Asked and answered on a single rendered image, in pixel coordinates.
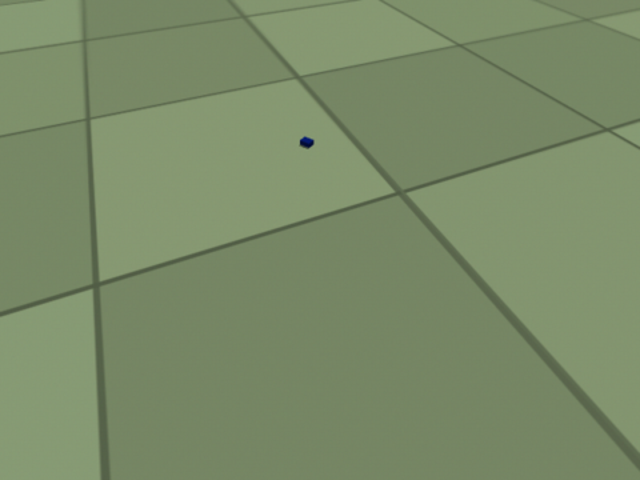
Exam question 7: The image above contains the small box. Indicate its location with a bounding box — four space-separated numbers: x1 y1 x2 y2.
300 137 314 148

